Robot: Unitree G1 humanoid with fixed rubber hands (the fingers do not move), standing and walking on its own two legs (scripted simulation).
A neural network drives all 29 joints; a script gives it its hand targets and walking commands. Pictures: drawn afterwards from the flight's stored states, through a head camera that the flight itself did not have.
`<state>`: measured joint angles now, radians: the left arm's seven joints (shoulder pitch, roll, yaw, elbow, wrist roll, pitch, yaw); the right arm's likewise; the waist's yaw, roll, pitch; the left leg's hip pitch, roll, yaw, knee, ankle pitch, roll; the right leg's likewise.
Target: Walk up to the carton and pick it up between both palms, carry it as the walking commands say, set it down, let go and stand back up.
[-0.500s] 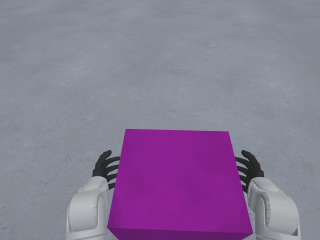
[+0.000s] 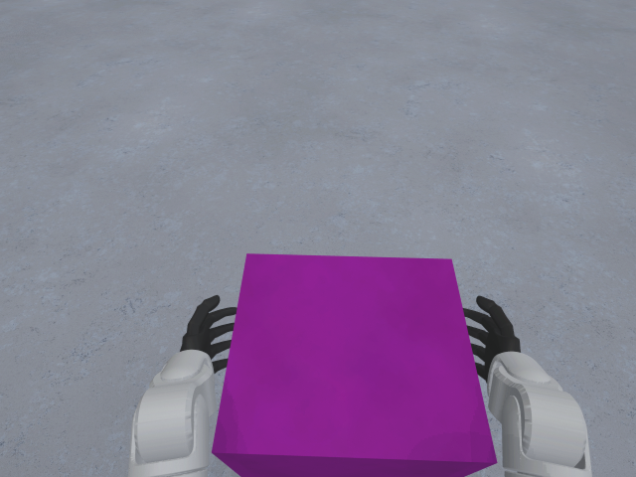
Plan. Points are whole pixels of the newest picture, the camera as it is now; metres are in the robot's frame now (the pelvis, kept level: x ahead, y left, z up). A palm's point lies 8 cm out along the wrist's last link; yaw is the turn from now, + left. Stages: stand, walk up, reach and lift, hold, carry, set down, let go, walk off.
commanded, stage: carry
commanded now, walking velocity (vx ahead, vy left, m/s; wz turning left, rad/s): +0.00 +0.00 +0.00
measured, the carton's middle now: (344, 375) +0.28 +0.00 -0.02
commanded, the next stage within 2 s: hold in 0.72 s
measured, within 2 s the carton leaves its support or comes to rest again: neither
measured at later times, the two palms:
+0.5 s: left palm (199, 352) +0.27 +0.18 +0.05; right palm (493, 357) +0.27 -0.17 +0.06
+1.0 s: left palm (215, 375) +0.25 +0.16 +0.02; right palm (501, 378) +0.26 -0.18 +0.03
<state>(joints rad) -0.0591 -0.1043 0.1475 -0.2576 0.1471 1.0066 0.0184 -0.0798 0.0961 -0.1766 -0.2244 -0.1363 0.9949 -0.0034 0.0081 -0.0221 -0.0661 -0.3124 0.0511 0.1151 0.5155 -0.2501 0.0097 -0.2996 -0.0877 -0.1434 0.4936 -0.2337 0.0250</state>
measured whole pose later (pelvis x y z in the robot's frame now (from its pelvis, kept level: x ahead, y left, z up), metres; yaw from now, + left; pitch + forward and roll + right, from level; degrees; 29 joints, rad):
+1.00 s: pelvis +0.02 +0.00 +0.01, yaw +9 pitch -3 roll -1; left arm 0.02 -0.11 0.08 -0.02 0.13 0.72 0.06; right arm 0.04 0.05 -0.16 -0.05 -0.14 0.75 0.00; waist -0.11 -0.02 0.05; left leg -0.13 -0.01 -0.05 0.39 -0.20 0.01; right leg -0.06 -0.02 0.10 0.35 -0.22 0.04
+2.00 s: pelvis -0.03 -0.02 -0.05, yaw +10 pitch +29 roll -1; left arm -0.54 -0.10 0.29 0.52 0.25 0.32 0.06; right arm -0.50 0.04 -0.51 0.45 -0.23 0.33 0.16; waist -0.14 0.07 -0.11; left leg -1.07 -0.06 -0.12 0.80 -0.23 -0.02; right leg -1.00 0.01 0.08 0.81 -0.31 0.06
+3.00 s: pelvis -0.07 -0.04 -0.19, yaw +10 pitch +46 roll +0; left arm -0.91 -0.01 0.32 0.68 0.18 0.31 0.14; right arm -0.85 -0.10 -0.53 0.62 -0.15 0.31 0.11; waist -0.14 0.06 -0.19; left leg -1.80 -0.11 -0.12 1.40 -0.40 -0.06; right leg -1.76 0.06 0.10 1.45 -0.49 0.07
